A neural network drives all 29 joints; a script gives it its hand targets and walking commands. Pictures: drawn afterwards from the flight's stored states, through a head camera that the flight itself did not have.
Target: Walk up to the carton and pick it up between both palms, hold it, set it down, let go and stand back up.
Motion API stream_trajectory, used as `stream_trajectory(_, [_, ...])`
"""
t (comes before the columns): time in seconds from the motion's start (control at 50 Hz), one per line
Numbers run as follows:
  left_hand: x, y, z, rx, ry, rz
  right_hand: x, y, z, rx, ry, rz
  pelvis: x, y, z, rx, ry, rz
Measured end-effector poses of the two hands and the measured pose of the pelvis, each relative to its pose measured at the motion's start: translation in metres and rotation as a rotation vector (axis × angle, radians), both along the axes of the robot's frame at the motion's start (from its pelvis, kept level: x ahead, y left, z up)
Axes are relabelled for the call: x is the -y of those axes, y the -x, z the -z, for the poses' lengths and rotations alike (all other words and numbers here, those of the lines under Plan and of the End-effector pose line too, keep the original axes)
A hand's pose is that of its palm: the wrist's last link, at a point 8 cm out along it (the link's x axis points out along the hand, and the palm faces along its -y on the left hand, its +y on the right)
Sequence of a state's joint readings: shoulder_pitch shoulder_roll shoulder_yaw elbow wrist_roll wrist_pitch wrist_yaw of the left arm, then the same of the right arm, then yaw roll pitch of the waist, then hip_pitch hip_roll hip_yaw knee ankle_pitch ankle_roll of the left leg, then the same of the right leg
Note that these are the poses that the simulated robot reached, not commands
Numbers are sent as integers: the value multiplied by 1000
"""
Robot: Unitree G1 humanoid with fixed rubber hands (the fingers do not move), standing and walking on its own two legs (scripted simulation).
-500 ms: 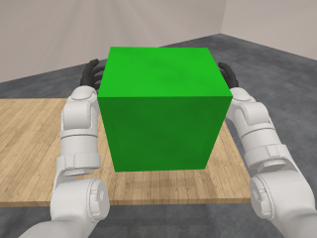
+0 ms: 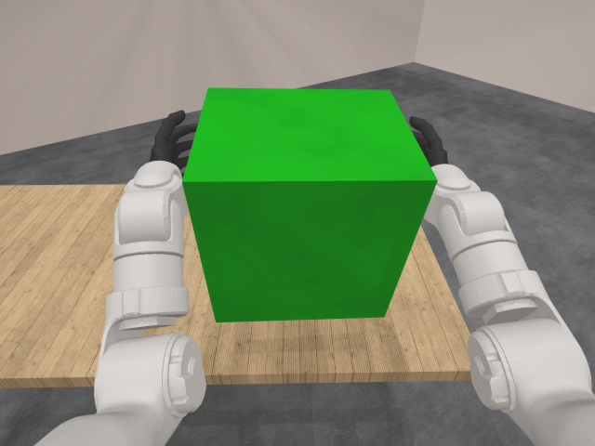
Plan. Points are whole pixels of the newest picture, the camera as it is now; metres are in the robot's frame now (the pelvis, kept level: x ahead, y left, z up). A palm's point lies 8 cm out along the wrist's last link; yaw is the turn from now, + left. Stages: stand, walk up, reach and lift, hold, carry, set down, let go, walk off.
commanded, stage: hold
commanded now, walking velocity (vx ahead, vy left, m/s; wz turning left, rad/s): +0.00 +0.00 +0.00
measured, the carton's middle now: (300, 208) +0.38 +0.01 +0.17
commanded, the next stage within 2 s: none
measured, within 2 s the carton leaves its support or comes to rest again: neither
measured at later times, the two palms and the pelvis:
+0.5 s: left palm (167, 170) +0.37 +0.18 +0.25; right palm (431, 173) +0.37 -0.16 +0.23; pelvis +0.00 +0.00 +0.00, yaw +0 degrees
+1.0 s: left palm (167, 170) +0.37 +0.18 +0.25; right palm (431, 173) +0.37 -0.16 +0.23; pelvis +0.00 +0.00 +0.00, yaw +0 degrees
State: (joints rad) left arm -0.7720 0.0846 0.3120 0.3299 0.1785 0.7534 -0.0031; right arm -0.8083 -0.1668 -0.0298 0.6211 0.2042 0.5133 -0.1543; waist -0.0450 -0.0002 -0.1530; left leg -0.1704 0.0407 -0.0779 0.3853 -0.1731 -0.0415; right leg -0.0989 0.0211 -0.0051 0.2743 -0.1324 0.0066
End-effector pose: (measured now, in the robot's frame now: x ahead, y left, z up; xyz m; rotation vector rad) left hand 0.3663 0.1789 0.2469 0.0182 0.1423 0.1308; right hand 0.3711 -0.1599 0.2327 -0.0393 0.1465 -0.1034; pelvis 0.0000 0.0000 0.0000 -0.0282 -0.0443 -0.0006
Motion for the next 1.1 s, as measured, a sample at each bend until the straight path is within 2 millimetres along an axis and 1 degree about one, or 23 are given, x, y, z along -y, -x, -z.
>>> stream_trajectory(1.1, [0,0,0,0,0,1,0,-1,0,-2,-1,1,0,-1,0,-1,0,0])
